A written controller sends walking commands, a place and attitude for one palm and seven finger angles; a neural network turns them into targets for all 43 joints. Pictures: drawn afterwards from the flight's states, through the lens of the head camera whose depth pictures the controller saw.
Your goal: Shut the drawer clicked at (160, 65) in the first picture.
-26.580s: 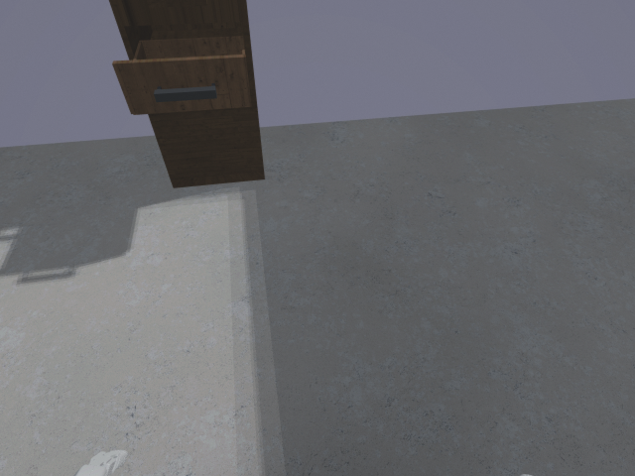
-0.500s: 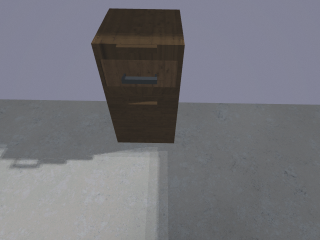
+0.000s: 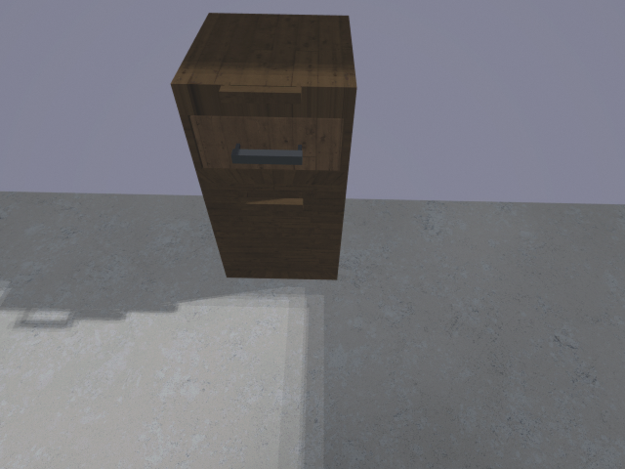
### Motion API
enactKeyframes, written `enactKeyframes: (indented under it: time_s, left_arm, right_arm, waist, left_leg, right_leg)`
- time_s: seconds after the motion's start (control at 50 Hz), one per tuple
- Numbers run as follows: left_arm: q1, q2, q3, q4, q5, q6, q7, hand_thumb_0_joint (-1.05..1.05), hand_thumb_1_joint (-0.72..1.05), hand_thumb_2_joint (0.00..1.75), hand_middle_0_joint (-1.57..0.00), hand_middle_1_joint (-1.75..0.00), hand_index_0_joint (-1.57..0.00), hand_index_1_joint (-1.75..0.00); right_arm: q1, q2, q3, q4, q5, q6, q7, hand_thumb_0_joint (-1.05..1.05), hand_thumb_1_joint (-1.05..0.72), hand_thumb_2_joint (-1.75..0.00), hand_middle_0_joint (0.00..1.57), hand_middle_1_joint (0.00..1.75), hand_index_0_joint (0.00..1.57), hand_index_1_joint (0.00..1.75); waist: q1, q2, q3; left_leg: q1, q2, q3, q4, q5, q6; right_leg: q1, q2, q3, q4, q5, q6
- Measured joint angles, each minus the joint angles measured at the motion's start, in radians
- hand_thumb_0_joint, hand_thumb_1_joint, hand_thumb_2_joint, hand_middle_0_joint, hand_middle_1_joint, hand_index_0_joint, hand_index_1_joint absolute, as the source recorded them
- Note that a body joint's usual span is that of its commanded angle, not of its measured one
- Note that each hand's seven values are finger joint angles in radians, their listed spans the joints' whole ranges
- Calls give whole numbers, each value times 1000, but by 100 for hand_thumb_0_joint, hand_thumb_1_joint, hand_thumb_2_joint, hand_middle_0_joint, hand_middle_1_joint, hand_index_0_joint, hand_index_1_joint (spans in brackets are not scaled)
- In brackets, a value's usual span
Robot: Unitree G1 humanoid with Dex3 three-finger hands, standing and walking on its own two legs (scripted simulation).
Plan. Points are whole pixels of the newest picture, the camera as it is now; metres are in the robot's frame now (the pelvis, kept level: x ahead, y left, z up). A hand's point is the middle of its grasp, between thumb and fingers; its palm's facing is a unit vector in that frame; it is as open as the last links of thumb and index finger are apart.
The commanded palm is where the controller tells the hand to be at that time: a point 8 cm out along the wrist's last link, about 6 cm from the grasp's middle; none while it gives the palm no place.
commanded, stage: look to check the result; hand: left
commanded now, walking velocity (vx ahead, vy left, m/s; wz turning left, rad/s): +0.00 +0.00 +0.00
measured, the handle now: (268, 152) +0.87 +0.17 -0.14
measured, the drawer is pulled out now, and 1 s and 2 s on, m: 0.00 0.00 0.00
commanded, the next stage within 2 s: stand and wait in 0.24 s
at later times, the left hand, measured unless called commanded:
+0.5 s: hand out of the picture +0.02 +0.18 -0.17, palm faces +0.03 -0.97 -0.23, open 7.4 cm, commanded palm none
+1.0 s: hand out of the picture +0.04 +0.20 -0.17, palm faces +0.01 -0.96 -0.26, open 7.4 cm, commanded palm none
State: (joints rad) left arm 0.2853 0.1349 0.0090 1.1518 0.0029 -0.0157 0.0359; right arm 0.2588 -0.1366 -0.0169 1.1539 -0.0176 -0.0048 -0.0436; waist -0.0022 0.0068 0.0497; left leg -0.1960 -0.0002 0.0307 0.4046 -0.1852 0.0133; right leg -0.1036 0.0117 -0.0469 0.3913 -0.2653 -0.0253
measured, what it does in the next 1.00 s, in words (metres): stands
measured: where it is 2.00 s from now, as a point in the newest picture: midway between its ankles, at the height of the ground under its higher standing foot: outside the picture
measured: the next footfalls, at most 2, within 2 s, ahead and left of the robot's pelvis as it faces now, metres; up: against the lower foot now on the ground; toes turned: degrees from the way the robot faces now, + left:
none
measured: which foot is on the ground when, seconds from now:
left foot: down 0.00-1.00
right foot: down 0.00-1.00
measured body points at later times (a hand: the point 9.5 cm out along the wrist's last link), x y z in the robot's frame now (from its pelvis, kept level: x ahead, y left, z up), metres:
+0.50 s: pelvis +0.00 -0.01 +0.00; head +0.02 -0.01 +0.45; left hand +0.02 +0.23 -0.15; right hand +0.02 -0.25 -0.16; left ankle +0.02 +0.11 -0.74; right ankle -0.03 -0.10 -0.74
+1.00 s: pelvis +0.00 -0.01 +0.00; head +0.02 -0.01 +0.45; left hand +0.04 +0.25 -0.15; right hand +0.04 -0.27 -0.15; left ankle +0.02 +0.11 -0.74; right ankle -0.03 -0.10 -0.74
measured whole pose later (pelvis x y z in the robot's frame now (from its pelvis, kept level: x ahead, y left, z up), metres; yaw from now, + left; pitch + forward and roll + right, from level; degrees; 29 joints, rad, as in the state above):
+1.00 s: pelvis +0.00 -0.01 +0.00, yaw +0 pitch -2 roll +0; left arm 0.19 0.23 0.02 1.14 0.00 -0.02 0.02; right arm 0.17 -0.24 -0.02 1.15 -0.02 -0.01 -0.03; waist 0.00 0.01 0.05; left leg -0.16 0.01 0.03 0.35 -0.16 0.00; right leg -0.06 0.03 -0.04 0.33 -0.24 -0.04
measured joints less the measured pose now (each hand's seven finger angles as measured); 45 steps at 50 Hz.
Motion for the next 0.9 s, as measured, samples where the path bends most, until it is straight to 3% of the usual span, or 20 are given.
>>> enactKeyframes:
  time_s: [0.9]
  left_arm:
    - [-90, 89, 10, -13, 1, -6, -16, 0, 91, 90, -20, -30, -20, -30]
  right_arm:
    - [-76, -94, -3, -5, -1, -2, 9, 0, -91, -90, 20, 30, 20, 30]
  waist:
    - [-3, 2, 5]
  left_leg:
    - [36, 14, -1, -50, 19, -16]
  right_leg:
    - [38, 16, 1, -57, 24, -14]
